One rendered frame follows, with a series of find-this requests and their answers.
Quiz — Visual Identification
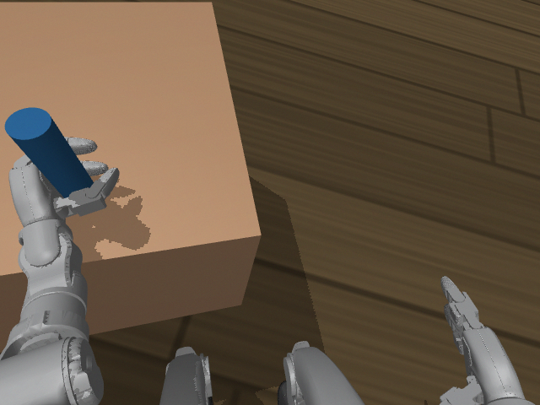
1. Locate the right robot hand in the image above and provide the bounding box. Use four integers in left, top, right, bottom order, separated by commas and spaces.
440, 276, 526, 405

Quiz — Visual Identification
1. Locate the left robot hand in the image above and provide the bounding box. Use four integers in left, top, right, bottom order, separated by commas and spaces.
8, 137, 120, 227

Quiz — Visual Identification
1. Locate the left robot arm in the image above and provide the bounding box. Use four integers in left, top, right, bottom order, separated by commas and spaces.
0, 219, 104, 405

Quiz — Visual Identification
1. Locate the can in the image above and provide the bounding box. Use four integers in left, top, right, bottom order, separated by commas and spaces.
5, 107, 94, 198

